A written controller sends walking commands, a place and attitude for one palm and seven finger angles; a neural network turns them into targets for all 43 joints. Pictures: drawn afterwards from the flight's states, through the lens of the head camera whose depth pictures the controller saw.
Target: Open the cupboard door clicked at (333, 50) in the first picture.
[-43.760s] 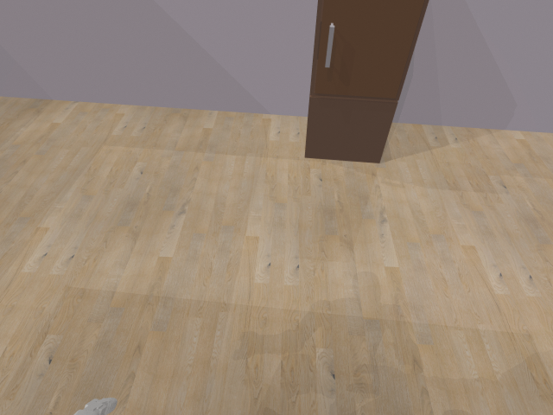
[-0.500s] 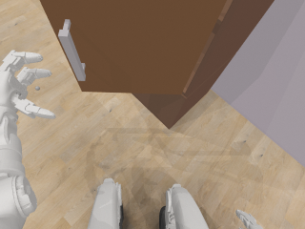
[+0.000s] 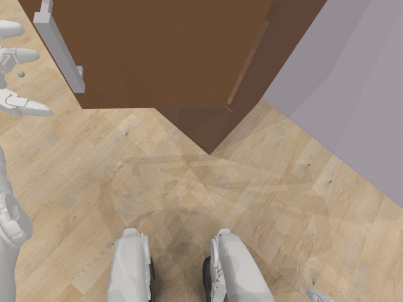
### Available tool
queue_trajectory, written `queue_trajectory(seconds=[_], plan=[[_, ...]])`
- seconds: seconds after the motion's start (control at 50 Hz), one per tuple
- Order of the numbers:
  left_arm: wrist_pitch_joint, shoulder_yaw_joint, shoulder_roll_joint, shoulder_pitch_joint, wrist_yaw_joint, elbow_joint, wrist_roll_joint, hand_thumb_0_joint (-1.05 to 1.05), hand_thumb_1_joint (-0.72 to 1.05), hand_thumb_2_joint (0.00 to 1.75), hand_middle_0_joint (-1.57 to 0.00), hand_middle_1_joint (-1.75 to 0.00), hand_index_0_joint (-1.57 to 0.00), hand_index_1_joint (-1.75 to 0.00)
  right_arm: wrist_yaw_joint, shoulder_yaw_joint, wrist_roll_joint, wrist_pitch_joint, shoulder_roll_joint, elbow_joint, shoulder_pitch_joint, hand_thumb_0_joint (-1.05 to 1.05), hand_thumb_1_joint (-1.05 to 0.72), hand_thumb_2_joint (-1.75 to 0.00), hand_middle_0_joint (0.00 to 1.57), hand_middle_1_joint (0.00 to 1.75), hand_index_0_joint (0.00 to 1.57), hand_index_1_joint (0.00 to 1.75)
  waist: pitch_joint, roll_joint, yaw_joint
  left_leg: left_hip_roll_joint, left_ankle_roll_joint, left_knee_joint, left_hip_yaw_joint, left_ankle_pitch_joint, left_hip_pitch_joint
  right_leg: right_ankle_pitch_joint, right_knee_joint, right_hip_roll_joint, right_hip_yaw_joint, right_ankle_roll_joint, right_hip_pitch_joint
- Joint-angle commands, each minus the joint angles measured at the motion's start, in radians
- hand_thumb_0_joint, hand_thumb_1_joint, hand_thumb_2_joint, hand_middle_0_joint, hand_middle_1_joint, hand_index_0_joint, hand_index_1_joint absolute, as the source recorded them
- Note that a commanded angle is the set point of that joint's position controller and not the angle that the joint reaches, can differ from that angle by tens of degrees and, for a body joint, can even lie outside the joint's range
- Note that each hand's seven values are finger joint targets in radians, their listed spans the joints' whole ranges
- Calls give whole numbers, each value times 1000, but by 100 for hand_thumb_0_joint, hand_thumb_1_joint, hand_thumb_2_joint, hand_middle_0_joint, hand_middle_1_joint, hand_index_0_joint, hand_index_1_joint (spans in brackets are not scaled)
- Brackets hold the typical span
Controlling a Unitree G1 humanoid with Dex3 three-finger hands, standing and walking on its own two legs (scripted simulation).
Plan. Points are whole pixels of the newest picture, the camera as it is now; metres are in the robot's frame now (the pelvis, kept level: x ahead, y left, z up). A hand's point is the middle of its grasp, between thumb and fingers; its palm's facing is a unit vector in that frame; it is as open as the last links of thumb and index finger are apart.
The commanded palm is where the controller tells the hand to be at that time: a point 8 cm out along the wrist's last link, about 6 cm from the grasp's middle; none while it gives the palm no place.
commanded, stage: move the hooked fingers beside the handle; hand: left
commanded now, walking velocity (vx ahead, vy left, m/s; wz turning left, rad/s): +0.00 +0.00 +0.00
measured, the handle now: (65, 51) +0.55 +0.23 +0.06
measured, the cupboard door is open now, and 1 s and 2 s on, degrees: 47 47 47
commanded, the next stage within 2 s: slide the fingers in behind the handle in 1.12 s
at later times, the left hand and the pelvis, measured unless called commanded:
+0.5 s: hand (14, 77) +0.49 +0.29 +0.06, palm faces +0.04 -1.00 -0.02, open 14.0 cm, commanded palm +0.48 +0.31 +0.05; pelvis +0.00 +0.00 +0.01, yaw +0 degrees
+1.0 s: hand (17, 82) +0.49 +0.29 +0.05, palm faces +0.03 -1.00 -0.01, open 14.0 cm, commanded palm +0.48 +0.31 +0.05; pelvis +0.00 +0.01 +0.00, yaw +0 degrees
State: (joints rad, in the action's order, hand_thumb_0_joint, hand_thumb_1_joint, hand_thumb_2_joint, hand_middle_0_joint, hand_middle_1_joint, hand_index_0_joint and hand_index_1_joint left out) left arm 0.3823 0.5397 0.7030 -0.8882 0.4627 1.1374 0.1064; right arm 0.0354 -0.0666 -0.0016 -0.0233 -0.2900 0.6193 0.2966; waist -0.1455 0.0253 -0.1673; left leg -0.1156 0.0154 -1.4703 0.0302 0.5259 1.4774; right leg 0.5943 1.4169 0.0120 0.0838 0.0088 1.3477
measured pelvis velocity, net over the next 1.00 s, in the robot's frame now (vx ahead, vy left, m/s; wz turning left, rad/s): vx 0.00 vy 0.01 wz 0.00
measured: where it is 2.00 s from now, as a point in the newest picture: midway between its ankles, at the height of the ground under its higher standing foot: (180, 295)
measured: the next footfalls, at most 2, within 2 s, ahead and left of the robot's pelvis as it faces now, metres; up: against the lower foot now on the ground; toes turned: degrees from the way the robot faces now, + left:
none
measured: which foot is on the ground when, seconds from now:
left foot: down 0.00-1.00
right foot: down 0.00-1.00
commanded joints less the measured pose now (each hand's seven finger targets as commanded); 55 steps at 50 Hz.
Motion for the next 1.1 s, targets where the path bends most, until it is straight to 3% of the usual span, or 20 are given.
queue_trajectory(seconds=[0.0, 0.06, 0.1, 0.2, 0.24, 0.32, 0.34, 0.36, 0.4, 0.5, 0.54, 0.56, 0.64, 0.74, 0.86, 0.94, 0.98, 1.02, 1.06, 1.08], plan=[[64, 44, 327, -371, -14, -224, 7, 0, -50, 30, -30, -120, -30, -120, 9, 82, -8, 8, -210, -51, 170, 0, -90, -90, 20, 30, 20, 30, -564, 228, 14, 45, 18, 156, 73, -305, -624, -216, -179, 36, -17, -36, -72], [66, 89, 365, -298, -4, -254, 17, 0, -50, 30, -30, -120, -30, -120, 3, 85, -8, -5, -211, -62, 175, 0, -90, -90, 20, 30, 20, 30, -630, 240, 47, 43, 13, 161, 73, -371, -662, -255, -174, 38, -16, -38, -114], [56, 84, 338, -262, 3, -269, 30, 0, -50, 30, -30, -120, -30, -120, -4, 88, -4, -11, -205, -69, 173, 0, -90, -90, 20, 30, 20, 30, -628, 222, 51, 44, 16, 165, 68, -382, -656, -274, -185, 39, -18, -35, -144], [47, 75, 318, -278, 7, -278, 42, 0, -50, 30, -30, -120, -30, -120, -2, 90, 3, -15, -201, -61, 167, 0, -90, -90, 20, 30, 20, 30, -544, 179, 31, 44, 22, 178, 60, -296, -601, -231, -212, 43, -24, -28, -145], [66, 70, 318, -322, 4, -301, 40, 0, -50, 30, -30, -120, -30, -120, 2, 91, 1, -10, -202, -51, 168, 0, -90, -90, 20, 30, 20, 30, -554, 185, 24, 44, 22, 179, 65, -285, -617, -219, -211, 44, -24, -31, -133], [91, 5, 245, -349, 5, -286, 41, 0, -50, 30, -30, -120, -30, -120, 4, 92, -1, 3, -197, -32, 164, 0, -90, -90, 20, 30, 20, 30, -524, 221, 0, 46, 19, 183, 75, -262, -659, -195, -214, 45, -19, -38, -68], [90, 20, 265, -350, 1, -267, 36, 0, -50, 30, -30, -120, -30, -120, 8, 92, -3, 1, -203, -24, 166, 0, -90, -90, 20, 30, 20, 30, -510, 212, 1, 42, 15, 187, 81, -270, -667, -199, -212, 42, -13, -38, -61], [83, -19, 223, -351, 6, -250, 35, 0, -50, 30, -30, -120, -30, -120, 6, 90, -2, 2, -197, -26, 163, 0, -90, -90, 20, 30, 20, 30, -497, 219, -6, 45, 16, 188, 79, -263, -661, -195, -216, 42, -13, -37, -58], [69, -36, 199, -317, 9, -214, 35, 0, -50, 30, -30, -120, -30, -120, 6, 89, 0, 1, -199, -32, 159, 0, -90, -90, 20, 30, 20, 30, -486, 220, 0, 48, 13, 192, 81, -251, -657, -188, -215, 40, -10, -39, -47], [60, -20, 215, -317, -8, -222, 37, 0, -50, 30, -30, -120, -30, -120, 6, 88, -3, -5, -203, -49, 153, 0, -90, -90, 20, 30, 20, 30, -504, 208, 10, 47, 13, 193, 85, -262, -660, -197, -206, 35, -8, -39, -52], [71, 30, 277, -306, -19, -219, 35, 0, -50, 30, -30, -120, -30, -120, 7, 84, -2, -7, -205, -58, 147, 0, -90, -90, 20, 30, 20, 30, -520, 189, 23, 49, 16, 177, 74, -284, -627, -211, -195, 37, -14, -39, -82], [77, 35, 285, -335, -27, -228, 33, 0, -50, 30, -30, -120, -30, -120, 8, 83, -2, -8, -203, -58, 146, 0, -90, -90, 20, 30, 20, 30, -518, 176, 12, 49, 19, 169, 68, -280, -607, -213, -196, 39, -17, -35, -92], [117, 104, 377, -339, -39, -299, 21, 0, -50, 30, -30, -120, -30, -120, 2, 81, -9, -5, -202, -60, 143, 0, -90, -90, 20, 30, 20, 30, -597, 238, 41, 48, 16, 155, 62, -331, -633, -238, -179, 43, -24, -39, -131], [97, 54, 312, -302, 6, -277, 34, 0, -50, 30, -30, -120, -30, -120, -2, 86, -2, -8, -203, -55, 143, 0, -90, -90, 20, 30, 20, 30, -599, 235, 27, 45, 15, 158, 66, -338, -654, -252, -190, 44, -23, -37, -128], [39, -39, 196, -323, 50, -221, 62, 0, -50, 30, -30, -120, -30, -120, 10, 90, 5, -7, -207, -41, 154, 0, -90, -90, 20, 30, 20, 30, -518, 187, -9, 43, 18, 174, 87, -265, -645, -210, -206, 41, -10, -33, -52], [68, 11, 255, -351, 17, -278, 58, 0, -50, 30, -30, -120, -30, -120, 11, 90, -2, -2, -206, -35, 159, 0, -90, -90, 20, 30, 20, 30, -566, 228, 18, 44, 12, 177, 95, -297, -684, -215, -192, 39, -8, -40, -49], [84, 11, 254, -366, -9, -294, 49, 0, -50, 30, -30, -120, -30, -120, 9, 90, -5, -2, -201, -34, 155, 0, -90, -90, 20, 30, 20, 30, -557, 227, 15, 45, 11, 178, 93, -298, -683, -212, -194, 40, -8, -40, -53], [98, 66, 309, -325, -29, -293, 41, 0, -50, 30, -30, -120, -30, -120, 5, 88, -7, -2, -201, -37, 159, 0, -90, -90, 20, 30, 20, 30, -565, 232, 35, 46, 10, 178, 88, -328, -685, -225, -189, 43, -9, -44, -75], [96, 46, 287, -313, -40, -290, 28, 0, -50, 30, -30, -120, -30, -120, -1, 87, -7, -7, -195, -43, 152, 0, -90, -90, 20, 30, 20, 30, -574, 247, 35, 45, 8, 177, 84, -344, -690, -233, -190, 40, -9, -42, -81], [92, 59, 298, -301, -42, -272, 27, 0, -50, 30, -30, -120, -30, -120, -1, 86, -6, -8, -196, -42, 150, 0, -90, -90, 20, 30, 20, 30, -556, 214, 31, 45, 11, 174, 77, -325, -660, -230, -194, 41, -11, -38, -99]])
